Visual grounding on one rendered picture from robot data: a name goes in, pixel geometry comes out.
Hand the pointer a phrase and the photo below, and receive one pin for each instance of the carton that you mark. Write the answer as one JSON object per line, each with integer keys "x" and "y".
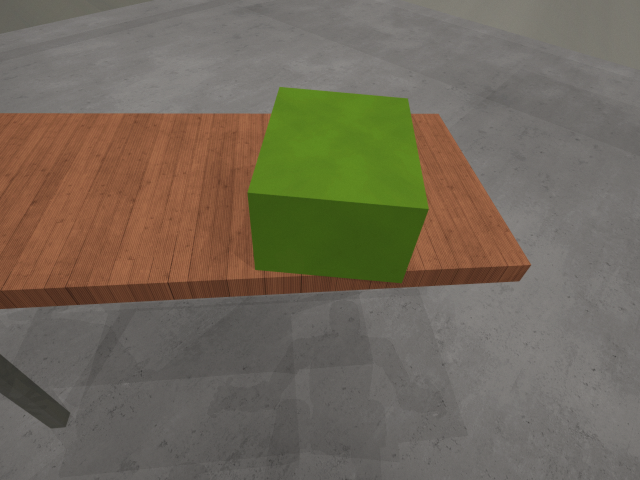
{"x": 337, "y": 189}

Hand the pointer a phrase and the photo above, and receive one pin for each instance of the table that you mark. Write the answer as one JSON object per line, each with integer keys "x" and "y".
{"x": 102, "y": 208}

